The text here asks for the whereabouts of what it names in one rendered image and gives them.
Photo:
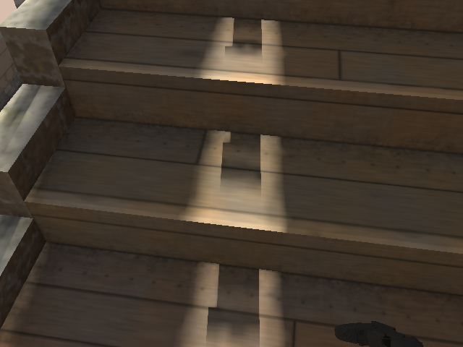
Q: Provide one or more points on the robot right hand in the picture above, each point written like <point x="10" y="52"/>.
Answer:
<point x="374" y="334"/>

